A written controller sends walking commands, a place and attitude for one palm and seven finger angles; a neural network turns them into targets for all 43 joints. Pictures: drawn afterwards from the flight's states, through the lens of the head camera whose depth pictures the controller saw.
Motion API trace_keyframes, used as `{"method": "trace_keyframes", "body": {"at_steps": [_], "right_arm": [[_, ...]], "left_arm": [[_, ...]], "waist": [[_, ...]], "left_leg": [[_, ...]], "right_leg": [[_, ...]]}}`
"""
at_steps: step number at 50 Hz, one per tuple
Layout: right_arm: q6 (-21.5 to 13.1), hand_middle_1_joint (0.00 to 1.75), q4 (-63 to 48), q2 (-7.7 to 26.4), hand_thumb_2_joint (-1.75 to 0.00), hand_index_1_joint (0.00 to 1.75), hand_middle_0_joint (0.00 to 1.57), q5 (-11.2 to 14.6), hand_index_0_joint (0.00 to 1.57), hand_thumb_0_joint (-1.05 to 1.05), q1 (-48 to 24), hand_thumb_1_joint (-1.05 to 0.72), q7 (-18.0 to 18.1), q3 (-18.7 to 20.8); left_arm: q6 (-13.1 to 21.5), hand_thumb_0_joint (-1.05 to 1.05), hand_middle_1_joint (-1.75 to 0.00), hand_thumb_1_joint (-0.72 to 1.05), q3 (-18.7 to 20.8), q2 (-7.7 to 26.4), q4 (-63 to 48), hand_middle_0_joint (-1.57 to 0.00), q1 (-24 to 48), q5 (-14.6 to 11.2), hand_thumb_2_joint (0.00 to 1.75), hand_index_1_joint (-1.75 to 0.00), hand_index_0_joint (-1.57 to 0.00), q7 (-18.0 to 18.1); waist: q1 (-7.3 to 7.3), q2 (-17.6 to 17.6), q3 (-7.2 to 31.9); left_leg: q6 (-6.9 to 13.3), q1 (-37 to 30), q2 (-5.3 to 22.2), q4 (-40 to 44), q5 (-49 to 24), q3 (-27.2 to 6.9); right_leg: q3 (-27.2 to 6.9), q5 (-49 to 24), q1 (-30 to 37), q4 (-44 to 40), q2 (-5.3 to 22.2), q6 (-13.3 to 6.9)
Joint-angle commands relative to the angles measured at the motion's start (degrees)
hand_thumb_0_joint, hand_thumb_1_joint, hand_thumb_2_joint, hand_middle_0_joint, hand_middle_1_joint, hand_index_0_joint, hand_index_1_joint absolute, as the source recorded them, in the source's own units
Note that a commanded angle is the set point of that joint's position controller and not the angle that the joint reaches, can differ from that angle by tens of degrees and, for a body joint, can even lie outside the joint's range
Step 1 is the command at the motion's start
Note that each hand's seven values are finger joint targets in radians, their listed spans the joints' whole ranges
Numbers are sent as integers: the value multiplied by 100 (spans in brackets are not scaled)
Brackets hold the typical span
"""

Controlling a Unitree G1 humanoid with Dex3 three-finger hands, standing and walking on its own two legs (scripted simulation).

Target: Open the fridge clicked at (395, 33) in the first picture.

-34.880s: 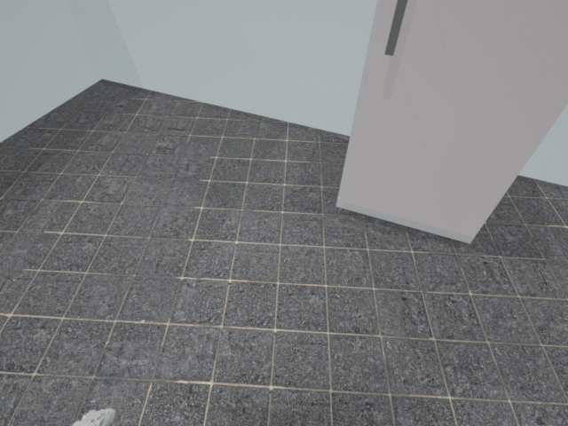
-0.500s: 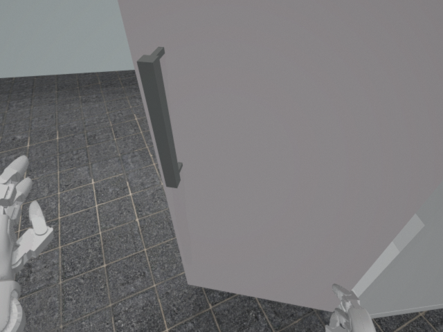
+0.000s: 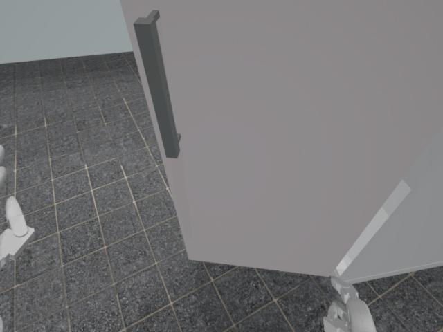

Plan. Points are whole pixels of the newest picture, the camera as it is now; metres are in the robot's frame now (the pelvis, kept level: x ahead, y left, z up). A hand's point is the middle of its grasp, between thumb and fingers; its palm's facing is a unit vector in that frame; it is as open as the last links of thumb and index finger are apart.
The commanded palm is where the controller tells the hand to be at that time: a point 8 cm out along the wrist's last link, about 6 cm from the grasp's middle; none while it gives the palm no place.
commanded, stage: step back with the hand held close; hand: left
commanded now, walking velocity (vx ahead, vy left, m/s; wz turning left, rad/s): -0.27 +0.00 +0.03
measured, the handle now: (165, 94) +0.49 +0.16 +0.19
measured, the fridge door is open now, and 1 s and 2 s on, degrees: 72 72 72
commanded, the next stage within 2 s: stop stepping back and stand still in 0.54 s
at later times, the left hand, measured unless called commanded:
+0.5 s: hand out of the picture +0.09 +0.30 +0.17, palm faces +0.52 -0.75 -0.41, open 7.4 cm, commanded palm +0.02 +0.33 +0.19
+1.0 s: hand out of the picture -0.05 +0.30 +0.16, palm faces +0.53 -0.76 -0.38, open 7.4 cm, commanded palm -0.11 +0.33 +0.19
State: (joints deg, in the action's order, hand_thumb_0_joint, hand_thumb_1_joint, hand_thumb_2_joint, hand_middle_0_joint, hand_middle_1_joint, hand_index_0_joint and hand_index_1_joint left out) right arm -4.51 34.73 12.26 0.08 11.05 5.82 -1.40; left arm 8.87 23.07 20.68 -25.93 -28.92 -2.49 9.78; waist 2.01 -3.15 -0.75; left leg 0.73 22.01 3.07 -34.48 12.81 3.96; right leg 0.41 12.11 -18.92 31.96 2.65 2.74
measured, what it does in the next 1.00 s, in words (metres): walks backwards: right foot, then left foot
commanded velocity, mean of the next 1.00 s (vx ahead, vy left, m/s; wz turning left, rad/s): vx -0.10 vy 0.02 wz -0.02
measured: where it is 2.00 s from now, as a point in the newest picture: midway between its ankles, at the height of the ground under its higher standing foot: outside the picture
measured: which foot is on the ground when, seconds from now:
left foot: down 0.00-0.32, up 0.34-0.46, down 0.48-0.74, up 0.76-0.96, down 0.98-1.00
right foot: down 0.00-0.18, up 0.20-0.28, down 0.30-0.48, up 0.50-0.72, down 0.74-1.00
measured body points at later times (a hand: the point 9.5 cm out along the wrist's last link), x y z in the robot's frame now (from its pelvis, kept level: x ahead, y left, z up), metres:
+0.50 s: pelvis -0.10 +0.02 -0.01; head -0.08 +0.03 +0.44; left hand +0.05 +0.33 +0.19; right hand +0.10 -0.21 -0.08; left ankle -0.04 +0.12 -0.73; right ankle -0.03 -0.13 -0.72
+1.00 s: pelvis -0.24 +0.02 +0.00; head -0.26 +0.03 +0.45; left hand -0.08 +0.34 +0.19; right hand -0.11 -0.25 -0.08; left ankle -0.26 +0.14 -0.73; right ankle -0.22 -0.11 -0.73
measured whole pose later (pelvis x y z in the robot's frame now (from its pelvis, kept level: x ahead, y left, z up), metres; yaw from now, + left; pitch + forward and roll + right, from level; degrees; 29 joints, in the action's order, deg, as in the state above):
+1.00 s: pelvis -0.24 +0.02 +0.00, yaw +3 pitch +1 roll +0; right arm -5.7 39.7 15.6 0.0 18.6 6.4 1.3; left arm 9.1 22.7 22.0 -22.4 -28.5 -2.5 10.7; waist -1.6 0.5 5.3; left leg 1.6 14.6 1.7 -32.4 22.0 2.7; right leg 2.0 17.0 -17.4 33.4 1.7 0.3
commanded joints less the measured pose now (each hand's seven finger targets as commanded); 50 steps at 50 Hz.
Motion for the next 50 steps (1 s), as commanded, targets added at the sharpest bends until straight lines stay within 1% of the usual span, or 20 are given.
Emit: {"method": "trace_keyframes", "body": {"at_steps": [1,5,10,13,15,16,20,22,24,25,28,32,35,36,37,38,39,42,47,50], "right_arm": [[-375,30,-768,670,-90,30,20,-47,20,0,-480,-90,105,298],[-460,30,-825,726,-90,30,20,-66,20,0,-542,-90,171,265],[-530,30,-969,884,-90,30,20,-23,20,0,-565,-90,159,408],[-568,30,-984,731,-90,30,20,-9,20,0,-521,-90,97,404],[-561,30,-791,536,-90,30,20,-62,20,0,-504,-90,49,338],[-545,30,-643,559,-90,30,20,-156,20,0,-385,-90,-1,326],[-490,30,-620,519,-90,30,20,-110,20,0,-505,-90,59,299],[-458,30,-566,688,-90,30,20,-90,20,0,-607,-90,140,307],[-521,30,-725,735,-90,30,20,-84,20,0,-626,-90,144,364],[-588,30,-617,705,-90,30,20,-63,20,0,-493,-90,86,416],[-658,30,-646,695,-90,30,20,-192,20,0,-501,-90,1,461],[-712,30,-760,679,-90,30,20,-122,20,0,-728,-90,-95,449],[-627,30,-866,677,-90,30,20,-98,20,0,-686,-90,-110,406],[-533,30,-873,621,-90,30,20,-109,20,0,-594,-90,-84,425],[-413,30,-858,483,-90,30,20,-96,20,0,-570,-90,-97,400],[-370,30,-790,580,-90,30,20,-106,20,0,-628,-90,-81,337],[-343,30,-633,616,-90,30,20,-176,20,0,-568,-90,-45,279],[-347,30,-658,594,-90,30,20,26,20,0,-439,-90,-24,332],[-495,30,-495,730,-90,30,20,-37,20,0,-338,-90,102,375],[-587,30,-659,975,-90,30,20,-27,20,0,-332,-90,110,392]], "left_arm": [[391,0,-30,90,649,1359,-1234,-20,622,67,90,-30,-20,207],[507,0,-30,90,693,1266,-1433,-20,548,75,90,-30,-20,284],[698,0,-30,90,904,1161,-1298,-20,274,240,90,-30,-20,241],[722,0,-30,90,891,1240,-1357,-20,-84,109,90,-30,-20,189],[712,0,-30,90,903,1443,-1431,-20,-171,15,90,-30,-20,230],[710,0,-30,90,934,1528,-1339,-20,-97,38,90,-30,-20,298],[556,0,-30,90,669,1378,-1414,-20,590,54,90,-30,-20,229],[552,0,-30,90,615,1308,-1294,-20,687,42,90,-30,-20,204],[592,0,-30,90,643,1238,-1492,-20,585,16,90,-30,-20,190],[675,0,-30,90,645,1159,-1361,-20,546,9,90,-30,-20,167],[580,0,-30,90,802,1292,-1896,-20,209,-105,90,-30,-20,84],[460,0,-30,90,609,1176,-2212,-20,227,-77,90,-30,-20,90],[329,0,-30,90,729,1275,-1836,-20,115,-97,90,-30,-20,141],[269,0,-30,90,921,1526,-1677,-20,78,-44,90,-30,-20,163],[250,0,-30,90,875,1534,-1486,-20,42,-66,90,-30,-20,135],[280,0,-30,90,873,1678,-1565,-20,385,-107,90,-30,-20,164],[406,0,-30,90,1149,1923,-1422,-20,508,-106,90,-30,-20,218],[200,0,-30,90,786,1346,-774,-20,249,-133,90,-30,-20,133],[304,0,-30,90,416,1151,-577,-20,618,23,90,-30,-20,200],[469,0,-30,90,492,1217,-1156,-20,644,59,90,-30,-20,200]], "waist": [[-149,890,275],[-133,11,516],[-38,-1423,481],[-68,-545,345],[-181,765,163],[-188,917,189],[-246,1419,678],[-185,492,579],[-48,-1275,919],[-65,-1026,945],[-24,-948,1330],[-69,-1036,1018],[-97,-1002,567],[-158,-177,394],[-167,1247,222],[-85,1634,-165],[-217,950,23],[-253,1194,566],[-308,776,124],[-284,-894,-24]], "left_leg": [[0,-421,-58,-48,1162,-218],[176,1,301,943,1063,-773],[577,2533,1075,2631,3540,-1611],[268,1365,482,1438,2368,-1058],[-157,167,-140,-514,1103,-393],[-233,-189,-249,-1343,784,-244],[-197,-374,-171,-913,472,-321],[-14,-876,235,655,-1413,-628],[546,-346,1578,1687,-2558,-1689],[641,-36,1651,1839,-1577,-1509],[789,-788,1643,1439,-3032,-1483],[633,-345,1461,1793,-1027,-1157],[110,697,773,1922,2177,-747],[-163,655,163,997,2415,-339],[-376,189,-282,-1081,1607,-137],[-346,370,-338,-2410,1109,-497],[-319,514,-146,-2697,804,-574],[-208,335,-137,-1717,580,-372],[102,-905,-153,599,1399,41],[715,-1106,1116,2015,2033,-1963]], "right_leg": [[-1024,1588,-879,-1547,827,-652],[-315,906,-239,-583,241,-378],[264,757,2113,1574,-680,-195],[-194,1114,910,-1,-305,-464],[-2081,992,-766,-1612,1033,-1049],[-2468,-623,-1068,-1784,1664,-1270],[-1203,-2892,-153,-708,1169,-917],[-579,-1973,-364,51,370,-403],[-341,1597,-56,1965,-484,-139],[-533,1697,146,2703,-604,-189],[-475,1787,-264,2756,-492,-90],[-107,1560,307,1751,-491,-138],[257,1532,1243,-158,-489,-449],[-370,2059,814,-1226,-54,-740],[-2408,3289,-541,-2394,1253,-1320],[-2991,2741,-1211,-2767,1979,-1613],[-2259,1188,-943,-2395,1884,-1530],[-1325,940,104,-1591,1178,-997],[-946,2469,-343,-1322,869,-798],[61,1380,-785,733,-227,-376]]}}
